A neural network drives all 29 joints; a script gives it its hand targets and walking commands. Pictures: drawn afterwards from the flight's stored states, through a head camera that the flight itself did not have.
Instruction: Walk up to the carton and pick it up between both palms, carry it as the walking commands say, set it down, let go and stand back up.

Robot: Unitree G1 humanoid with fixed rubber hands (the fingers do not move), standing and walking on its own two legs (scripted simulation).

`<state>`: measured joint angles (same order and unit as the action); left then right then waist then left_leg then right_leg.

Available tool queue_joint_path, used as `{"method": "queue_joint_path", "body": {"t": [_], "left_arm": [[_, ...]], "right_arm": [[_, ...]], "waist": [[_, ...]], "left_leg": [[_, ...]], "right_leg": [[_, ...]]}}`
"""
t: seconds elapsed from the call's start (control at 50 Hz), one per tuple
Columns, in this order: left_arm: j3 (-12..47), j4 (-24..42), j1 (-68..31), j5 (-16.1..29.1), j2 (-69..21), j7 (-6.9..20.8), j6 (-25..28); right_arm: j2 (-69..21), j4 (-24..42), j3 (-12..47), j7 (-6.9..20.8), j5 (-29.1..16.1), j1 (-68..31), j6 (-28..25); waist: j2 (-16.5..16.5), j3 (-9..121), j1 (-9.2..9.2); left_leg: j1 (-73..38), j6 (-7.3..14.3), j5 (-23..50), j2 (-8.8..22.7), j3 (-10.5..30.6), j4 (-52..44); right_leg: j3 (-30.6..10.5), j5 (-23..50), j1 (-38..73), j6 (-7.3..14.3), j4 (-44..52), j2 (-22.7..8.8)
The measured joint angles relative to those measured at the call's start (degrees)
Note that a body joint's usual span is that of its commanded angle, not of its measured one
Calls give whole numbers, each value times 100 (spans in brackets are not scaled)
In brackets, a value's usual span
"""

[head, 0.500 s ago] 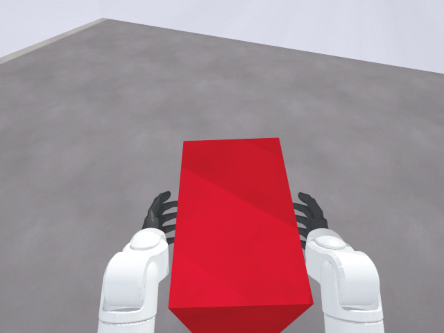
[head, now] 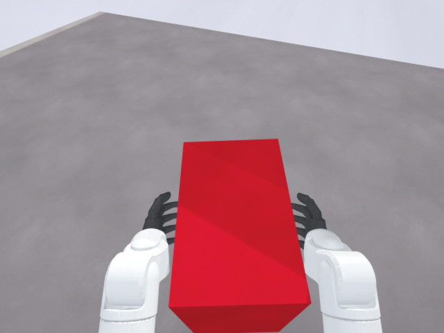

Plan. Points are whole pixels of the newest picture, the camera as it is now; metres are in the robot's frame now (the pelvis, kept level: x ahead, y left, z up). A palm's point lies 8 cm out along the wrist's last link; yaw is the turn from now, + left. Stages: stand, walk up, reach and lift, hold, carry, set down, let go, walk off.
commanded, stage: carry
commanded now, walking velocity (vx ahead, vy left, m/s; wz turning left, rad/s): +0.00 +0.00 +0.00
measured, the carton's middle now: (233, 242) +0.28 +0.00 +0.01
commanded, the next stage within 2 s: none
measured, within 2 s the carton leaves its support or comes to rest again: neither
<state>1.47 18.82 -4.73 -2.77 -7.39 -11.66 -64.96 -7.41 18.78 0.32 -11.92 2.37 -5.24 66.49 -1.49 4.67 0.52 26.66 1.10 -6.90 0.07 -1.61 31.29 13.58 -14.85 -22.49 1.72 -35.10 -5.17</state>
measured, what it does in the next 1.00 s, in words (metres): stands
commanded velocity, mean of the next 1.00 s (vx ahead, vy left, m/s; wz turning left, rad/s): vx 0.00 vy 0.00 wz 0.00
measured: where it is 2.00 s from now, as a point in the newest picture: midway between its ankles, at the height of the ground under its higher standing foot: outside the picture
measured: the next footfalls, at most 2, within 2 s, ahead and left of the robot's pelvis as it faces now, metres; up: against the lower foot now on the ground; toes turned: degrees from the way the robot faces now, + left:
none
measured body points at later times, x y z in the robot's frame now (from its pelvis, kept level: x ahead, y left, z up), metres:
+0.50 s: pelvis +0.01 -0.01 +0.00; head -0.01 -0.02 +0.45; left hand +0.28 +0.12 +0.07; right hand +0.28 -0.14 +0.06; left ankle +0.10 +0.11 -0.72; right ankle +0.05 -0.10 -0.72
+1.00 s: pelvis +0.01 -0.01 +0.00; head -0.01 -0.03 +0.45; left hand +0.29 +0.12 +0.05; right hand +0.29 -0.14 +0.04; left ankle +0.10 +0.11 -0.72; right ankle +0.05 -0.10 -0.72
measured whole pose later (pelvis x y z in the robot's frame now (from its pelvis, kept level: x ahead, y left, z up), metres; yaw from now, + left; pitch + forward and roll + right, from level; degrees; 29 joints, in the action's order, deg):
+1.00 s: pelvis +0.01 -0.01 +0.00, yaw +0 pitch +1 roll +1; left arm -0.9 3.5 -5.8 -4.2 -7.4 -9.3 -51.8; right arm -7.4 4.0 0.2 -10.3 5.2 -5.3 52.9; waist -1.4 4.7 0.5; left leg 23.5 0.3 -7.6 0.0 -1.6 30.0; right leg 13.6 -16.0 -19.9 1.9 -34.9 -5.2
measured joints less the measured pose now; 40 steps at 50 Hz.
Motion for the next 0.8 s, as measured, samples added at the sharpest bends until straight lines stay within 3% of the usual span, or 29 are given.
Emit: {"method": "queue_joint_path", "body": {"t": [0.18,0.48,0.8], "left_arm": [[-80,-370,-13,0,-1,54,426],[-99,-476,-13,0,0,78,549],[-234,-1493,-100,-130,-2,228,1257]], "right_arm": [[1,-368,0,0,9,0,-435],[1,-455,0,0,16,0,-544],[2,-1448,-17,158,272,-6,-1292]], "waist": [[9,1,-1],[9,0,0],[9,0,-2]], "left_leg": [[-97,-53,-51,-3,4,-79],[-247,-75,-64,-3,3,-102],[-314,-67,-64,-3,3,-107]], "right_leg": [[0,-65,64,0,12,0],[0,-96,204,3,12,0],[0,-98,267,3,12,0]]}}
